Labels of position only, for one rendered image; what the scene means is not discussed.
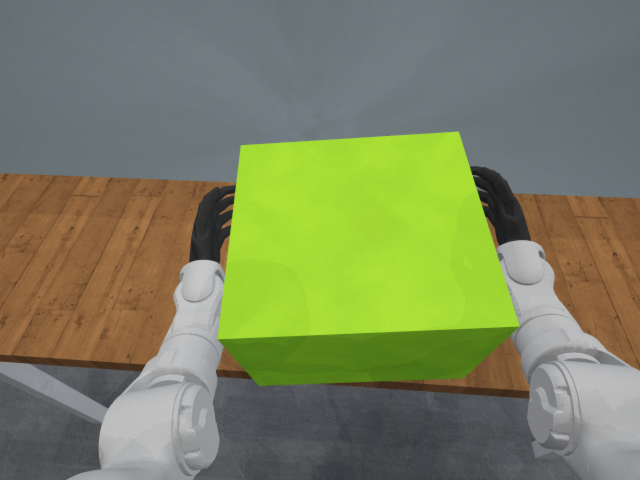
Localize left robot forearm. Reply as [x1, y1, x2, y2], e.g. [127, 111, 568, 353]
[99, 260, 225, 469]

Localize robot left hand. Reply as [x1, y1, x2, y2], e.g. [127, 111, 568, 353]
[189, 185, 236, 263]

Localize carton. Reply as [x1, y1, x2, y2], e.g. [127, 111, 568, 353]
[218, 132, 520, 386]

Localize robot left upper arm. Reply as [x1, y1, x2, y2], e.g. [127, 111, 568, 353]
[67, 382, 220, 480]

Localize right robot forearm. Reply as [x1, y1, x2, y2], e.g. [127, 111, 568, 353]
[496, 240, 632, 386]

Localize robot right hand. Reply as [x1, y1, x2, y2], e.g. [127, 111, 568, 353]
[470, 166, 531, 246]

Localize robot right upper arm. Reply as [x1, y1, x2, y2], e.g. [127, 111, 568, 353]
[527, 360, 640, 480]

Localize table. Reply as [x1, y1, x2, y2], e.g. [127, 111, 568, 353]
[0, 173, 640, 459]

